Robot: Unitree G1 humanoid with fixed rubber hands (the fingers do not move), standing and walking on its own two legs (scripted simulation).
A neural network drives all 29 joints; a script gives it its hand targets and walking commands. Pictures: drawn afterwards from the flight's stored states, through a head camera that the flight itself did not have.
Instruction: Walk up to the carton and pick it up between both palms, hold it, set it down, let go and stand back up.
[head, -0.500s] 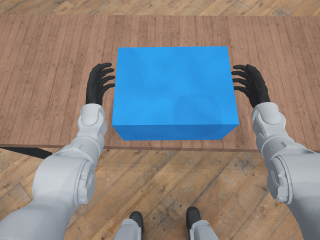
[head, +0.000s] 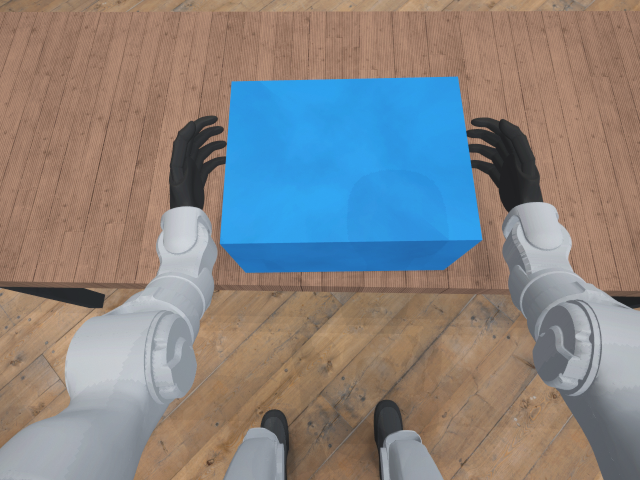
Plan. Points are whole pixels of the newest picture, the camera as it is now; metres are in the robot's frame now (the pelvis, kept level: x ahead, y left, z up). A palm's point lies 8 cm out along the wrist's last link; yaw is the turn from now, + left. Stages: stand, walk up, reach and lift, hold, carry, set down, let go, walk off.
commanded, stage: reach and lift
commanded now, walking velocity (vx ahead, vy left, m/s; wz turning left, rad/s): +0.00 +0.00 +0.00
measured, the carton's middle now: (344, 181) +0.51 -0.01 -0.09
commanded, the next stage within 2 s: none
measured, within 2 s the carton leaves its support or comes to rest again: leaves its support in 1.90 s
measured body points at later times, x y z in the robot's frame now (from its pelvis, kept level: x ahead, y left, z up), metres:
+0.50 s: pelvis +0.00 +0.00 +0.00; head +0.21 +0.00 +0.40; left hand +0.47 +0.19 -0.03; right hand +0.48 -0.20 -0.02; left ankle +0.00 +0.14 -0.69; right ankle +0.03 -0.15 -0.69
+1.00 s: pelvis -0.01 +0.00 +0.00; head +0.20 +0.00 +0.40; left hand +0.46 +0.19 -0.03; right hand +0.46 -0.20 -0.03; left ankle +0.00 +0.14 -0.69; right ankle +0.03 -0.15 -0.69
